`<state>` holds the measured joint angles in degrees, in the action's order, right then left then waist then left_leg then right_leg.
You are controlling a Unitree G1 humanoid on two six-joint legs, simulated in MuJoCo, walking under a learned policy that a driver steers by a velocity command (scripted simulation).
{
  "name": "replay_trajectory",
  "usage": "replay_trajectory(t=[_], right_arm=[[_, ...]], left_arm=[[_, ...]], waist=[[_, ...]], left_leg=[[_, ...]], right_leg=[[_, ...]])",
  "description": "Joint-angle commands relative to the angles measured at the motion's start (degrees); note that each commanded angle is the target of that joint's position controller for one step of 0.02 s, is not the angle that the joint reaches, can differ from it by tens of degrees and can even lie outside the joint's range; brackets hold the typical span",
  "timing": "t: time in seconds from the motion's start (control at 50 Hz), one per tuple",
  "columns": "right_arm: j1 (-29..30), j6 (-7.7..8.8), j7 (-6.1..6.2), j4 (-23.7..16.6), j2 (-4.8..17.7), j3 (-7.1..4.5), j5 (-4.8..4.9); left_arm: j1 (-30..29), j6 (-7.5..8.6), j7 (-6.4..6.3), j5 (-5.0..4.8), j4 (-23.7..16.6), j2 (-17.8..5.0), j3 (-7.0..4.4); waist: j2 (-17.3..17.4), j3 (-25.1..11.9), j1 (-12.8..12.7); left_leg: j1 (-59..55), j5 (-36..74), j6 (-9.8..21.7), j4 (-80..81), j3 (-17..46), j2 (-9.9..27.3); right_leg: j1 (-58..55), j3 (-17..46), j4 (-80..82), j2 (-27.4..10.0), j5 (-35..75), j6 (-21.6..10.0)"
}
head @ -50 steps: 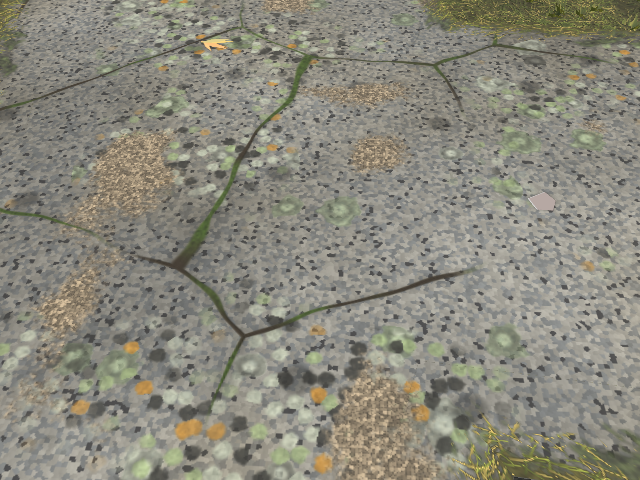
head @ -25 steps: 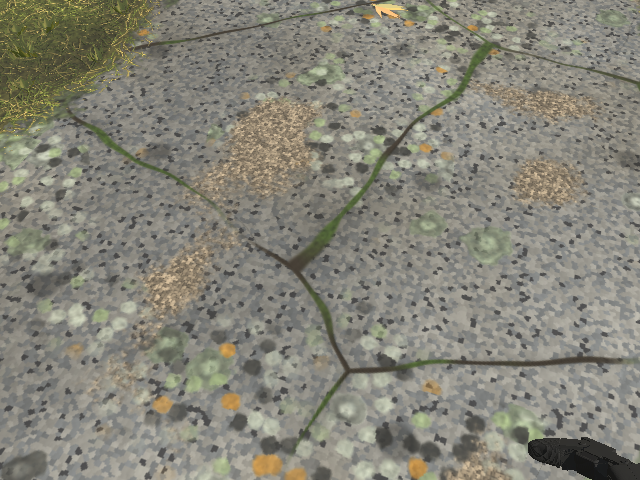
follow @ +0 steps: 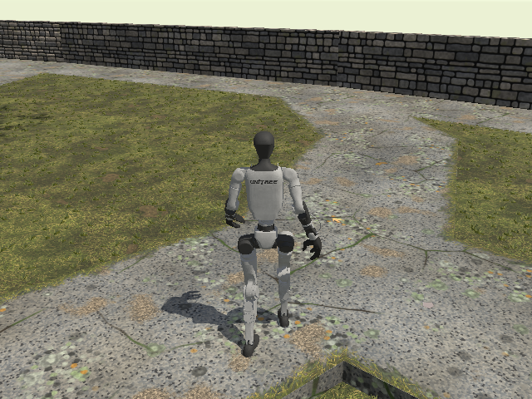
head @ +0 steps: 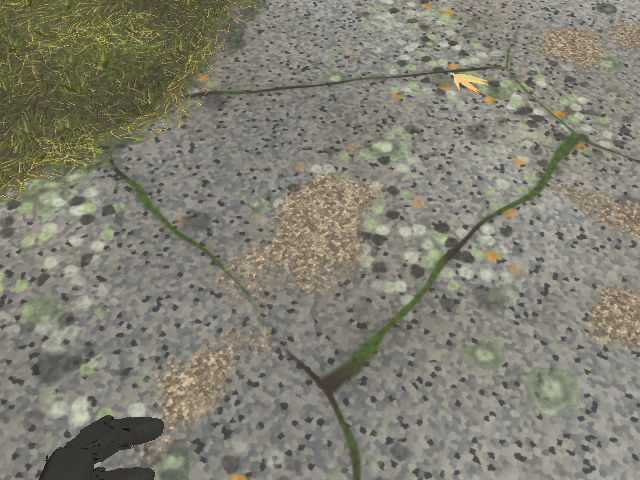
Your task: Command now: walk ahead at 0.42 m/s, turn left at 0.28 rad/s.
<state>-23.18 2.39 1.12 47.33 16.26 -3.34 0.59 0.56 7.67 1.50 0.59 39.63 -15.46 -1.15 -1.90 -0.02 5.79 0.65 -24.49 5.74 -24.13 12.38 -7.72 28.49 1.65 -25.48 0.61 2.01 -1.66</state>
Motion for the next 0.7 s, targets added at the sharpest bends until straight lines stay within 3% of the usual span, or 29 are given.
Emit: replay_trajectory(t=[0.02,0.04,0.06,0.08,0.1,0.12,0.14,0.18,0.22,0.28,0.34,0.38,0.4,0.42,0.44,0.46,0.48,0.5,0.56,0.7], right_arm=[[3.5,0.20,0.02,-4.8,5.7,-0.61,-1.08],[-7.0,0.87,-0.36,-3.4,1.4,0.69,-0.25],[-8.3,1.32,-0.35,-2.3,5.1,0.28,0.20],[-1.3,1.11,-0.14,-3.4,9.0,-0.93,0.80],[3.9,0.80,0.15,-5.0,8.9,-0.97,0.38],[6.7,0.58,0.17,-6.2,7.8,-0.99,-0.52],[6.3,0.19,0.07,-6.5,6.6,-1.05,-0.92],[3.2,-0.54,0.02,-5.7,2.3,-0.13,-0.42],[4.3,-0.84,0.28,-6.1,0.9,0.46,-0.74],[7.5,-1.13,0.33,-6.4,1.8,0.44,-0.78],[11.6,-1.72,0.31,-7.3,3.1,-0.15,-0.85],[12.8,-1.66,0.28,-7.5,3.1,-0.41,-1.10],[13.2,-1.57,0.36,-7.7,3.6,-0.61,-1.55],[13.3,-1.49,0.71,-8.3,5.5,-1.00,-2.05],[13.8,-1.85,1.19,-9.0,8.6,-1.67,-1.95],[14.9,-2.26,1.11,-8.4,6.0,-1.24,-1.48],[16.4,-2.41,0.64,-8.7,3.1,-0.74,-1.01],[16.8,-2.37,0.35,-8.7,2.3,-0.50,-1.16],[15.8,-1.37,-0.14,-7.7,3.5,-0.83,-1.30],[16.1,-0.79,-0.26,-5.2,3.0,-0.92,-0.96]], left_arm=[[14.8,1.45,-0.93,1.74,-1.4,-12.2,-4.23],[21.6,0.38,-0.87,1.72,1.0,-15.6,-5.50],[22.6,-0.25,-0.48,-0.21,1.5,-10.2,-4.44],[17.7,-0.67,-0.62,-0.75,0.2,-7.3,-3.53],[13.1,-1.14,-0.59,-0.28,-0.6,-5.7,-2.73],[11.0,-1.24,-0.29,-0.09,-0.2,-4.8,-2.20],[10.0,-1.16,-0.14,0.26,0.2,-4.0,-1.85],[8.4,-1.38,0.19,0.59,1.3,-3.6,-1.65],[7.8,-1.81,-0.14,0.68,2.2,-5.8,-2.27],[9.0,-2.96,-0.74,-0.07,3.6,-7.9,-2.92],[10.0,-3.86,-0.79,-0.40,5.0,-7.6,-2.65],[9.3,-4.33,-0.84,-0.85,5.6,-7.0,-2.29],[10.4,-4.41,-0.85,-0.98,6.2,-5.9,-1.87],[12.1,-4.19,-0.86,-0.24,6.6,-4.5,-1.30],[17.0,-3.81,-0.69,0.84,7.3,-4.0,-1.22],[19.0,-3.97,-0.99,0.59,8.0,-2.1,-0.65],[15.8,-4.49,-1.27,0.58,7.8,-3.2,-0.65],[13.8,-5.05,-1.51,0.44,7.6,-4.1,-0.91],[14.0,-6.30,-2.08,0.55,7.7,-4.9,-1.11],[13.5,-7.33,-2.86,-0.13,9.6,-4.6,-1.40]], waist=[[5.6,-14.2,-11.3],[-10.9,-23.5,-9.4],[-10.8,-23.8,-9.7],[-4.2,-14.1,-10.4],[1.2,-8.9,-9.1],[2.4,-4.5,-7.6],[0.8,-4.0,-5.6],[-2.8,-3.9,-3.3],[-4.3,-5.5,-3.2],[-4.4,-8.3,-4.5],[-4.0,-6.6,-5.6],[-3.7,-4.9,-4.9],[-2.8,-4.1,-4.7],[-0.2,-4.8,-5.3],[5.5,-6.4,-8.4],[10.0,-7.8,-9.2],[8.6,-5.2,-7.6],[7.0,-3.3,-6.7],[6.3,-2.8,-6.9],[3.7,-4.4,-7.0]], left_leg=[[8.1,43.5,0.7,-22.8,4.2,10.1],[29.3,7.9,-5.1,-45.5,-1.6,0.1],[36.1,-11.3,-5.8,-53.1,1.0,0.5],[38.5,-8.0,-6.4,-55.7,1.5,3.2],[37.7,-4.6,-7.0,-53.7,-1.2,5.4],[36.9,-3.0,-7.5,-49.8,-2.9,7.0],[33.9,-1.5,-7.5,-45.6,-4.1,9.2],[27.9,0.9,-8.3,-35.7,-6.6,10.2],[23.6,4.6,-9.0,-26.9,-8.5,10.3],[18.2,14.1,-8.8,-18.0,-9.4,10.0],[16.4,16.3,-7.8,-12.2,-9.4,9.8],[12.8,19.5,-6.3,-4.4,-10.2,9.1],[10.1,23.1,-5.3,0.3,-9.6,9.5],[5.6,32.3,-3.9,1.0,-5.7,13.3],[0.5,40.0,-1.3,-2.3,-2.4,17.5],[2.3,32.5,0.6,-3.0,-2.1,17.5],[5.8,25.9,-0.4,-2.8,-3.3,14.8],[7.3,24.8,-1.4,-3.0,-4.3,13.4],[8.6,30.4,-1.9,-4.5,-4.9,12.6],[7.8,37.8,-1.3,-6.4,-5.4,12.2]], right_leg=[[-29.4,7.0,-2.4,-9.0,11.2,-7.8],[-52.8,28.8,-3.7,-22.9,17.9,-19.7],[-52.2,38.3,1.3,-26.1,13.3,-20.0],[-43.4,30.3,2.2,-23.6,13.1,-16.8],[-34.9,22.5,2.9,-20.6,18.7,-14.4],[-27.7,17.7,4.2,-18.2,24.7,-13.5],[-23.7,14.2,5.7,-15.7,25.9,-12.4],[-17.9,8.5,8.0,-12.3,28.3,-11.6],[-15.6,5.4,8.4,-11.8,33.3,-12.2],[-15.9,3.4,8.8,-11.6,28.7,-11.4],[-15.8,4.4,8.6,-11.9,16.0,-10.4],[-14.8,5.0,7.1,-10.9,5.5,-8.8],[-14.1,5.2,5.9,-9.5,0.1,-6.7],[-12.2,4.6,3.8,-7.6,-5.4,-4.0],[-8.5,1.8,1.5,-3.6,-14.9,-1.6],[-9.8,-0.9,2.2,-2.0,-20.0,0.2],[-10.8,-1.6,2.0,-1.8,-18.8,1.2],[-9.9,-1.6,1.4,-1.6,-17.6,1.4],[-12.1,-0.9,0.1,-2.4,-12.6,1.4],[-16.0,-0.5,-1.9,-3.0,-7.7,2.1]])
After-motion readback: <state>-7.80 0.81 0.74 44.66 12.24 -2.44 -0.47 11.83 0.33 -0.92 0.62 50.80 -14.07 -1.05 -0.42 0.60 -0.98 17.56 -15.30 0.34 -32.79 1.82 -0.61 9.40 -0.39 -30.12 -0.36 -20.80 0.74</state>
